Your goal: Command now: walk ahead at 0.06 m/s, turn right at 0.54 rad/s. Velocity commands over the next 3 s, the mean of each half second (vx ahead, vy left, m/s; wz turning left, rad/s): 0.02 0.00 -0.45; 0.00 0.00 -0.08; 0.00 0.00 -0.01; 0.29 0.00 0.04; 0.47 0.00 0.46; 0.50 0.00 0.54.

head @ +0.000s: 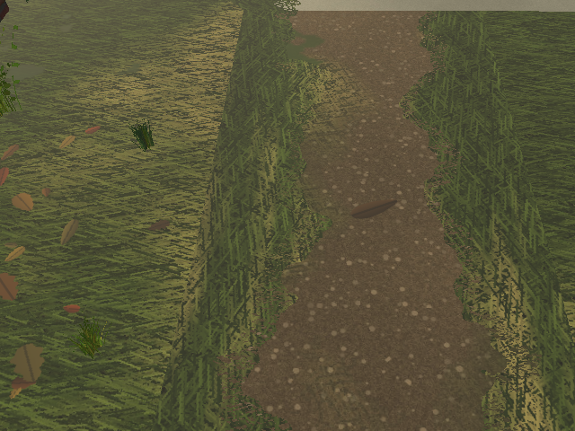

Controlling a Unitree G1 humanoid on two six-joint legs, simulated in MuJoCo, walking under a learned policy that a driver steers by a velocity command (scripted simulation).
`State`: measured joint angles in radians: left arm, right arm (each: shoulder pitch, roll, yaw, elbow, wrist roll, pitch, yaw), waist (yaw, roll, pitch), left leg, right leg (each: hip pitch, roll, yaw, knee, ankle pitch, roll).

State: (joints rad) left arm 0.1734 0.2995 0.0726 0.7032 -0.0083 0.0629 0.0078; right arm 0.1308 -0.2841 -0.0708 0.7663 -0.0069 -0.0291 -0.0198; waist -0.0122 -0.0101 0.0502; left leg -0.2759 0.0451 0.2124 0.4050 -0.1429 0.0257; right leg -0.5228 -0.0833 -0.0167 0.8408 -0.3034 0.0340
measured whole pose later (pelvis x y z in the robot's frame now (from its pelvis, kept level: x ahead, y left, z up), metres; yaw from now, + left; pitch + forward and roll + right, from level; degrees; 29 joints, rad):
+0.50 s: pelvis +0.04 -0.02 +0.00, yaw -13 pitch +2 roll +1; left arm 0.15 0.27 0.05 0.63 0.01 0.03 0.02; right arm 0.11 -0.28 -0.07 0.81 0.01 0.01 -0.01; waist 0.00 0.00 0.02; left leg -0.34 0.01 -0.02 0.64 -0.30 -0.05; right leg -0.31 0.07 0.09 0.52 -0.23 -0.04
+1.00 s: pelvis +0.06 +0.01 +0.00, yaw -14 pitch -1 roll +0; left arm 0.23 0.24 0.05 0.75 0.01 0.02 0.03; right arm 0.12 -0.24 -0.01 0.89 -0.01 -0.02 0.00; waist 0.00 0.00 0.04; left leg -0.19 -0.01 0.00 0.52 -0.30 0.02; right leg -0.23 0.03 0.11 0.51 -0.26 0.02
